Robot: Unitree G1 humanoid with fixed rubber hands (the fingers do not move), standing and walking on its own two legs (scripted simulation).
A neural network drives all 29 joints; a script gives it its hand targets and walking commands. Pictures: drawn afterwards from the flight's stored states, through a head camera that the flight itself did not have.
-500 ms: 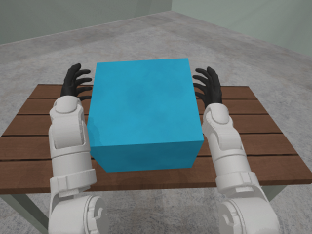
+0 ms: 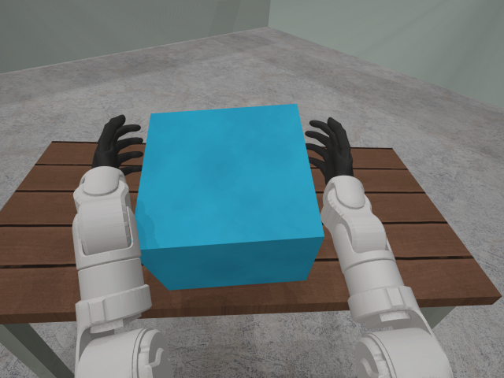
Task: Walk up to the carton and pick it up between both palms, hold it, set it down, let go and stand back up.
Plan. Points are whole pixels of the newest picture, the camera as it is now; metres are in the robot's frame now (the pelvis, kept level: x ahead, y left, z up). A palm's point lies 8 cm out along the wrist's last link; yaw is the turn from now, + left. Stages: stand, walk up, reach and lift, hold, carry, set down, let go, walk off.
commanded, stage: hold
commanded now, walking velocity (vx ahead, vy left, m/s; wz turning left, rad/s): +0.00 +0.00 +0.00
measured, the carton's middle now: (231, 199) +0.38 -0.01 +0.11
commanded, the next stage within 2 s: none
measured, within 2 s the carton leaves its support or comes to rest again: neither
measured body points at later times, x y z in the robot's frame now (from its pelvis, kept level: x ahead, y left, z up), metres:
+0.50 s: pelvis -0.01 +0.00 +0.00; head -0.05 +0.03 +0.45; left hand +0.38 +0.16 +0.20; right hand +0.36 -0.17 +0.20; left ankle +0.03 +0.12 -0.75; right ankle +0.03 -0.10 -0.75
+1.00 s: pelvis +0.00 +0.00 +0.00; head -0.04 +0.03 +0.45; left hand +0.38 +0.16 +0.21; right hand +0.35 -0.17 +0.21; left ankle +0.03 +0.12 -0.75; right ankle +0.03 -0.10 -0.75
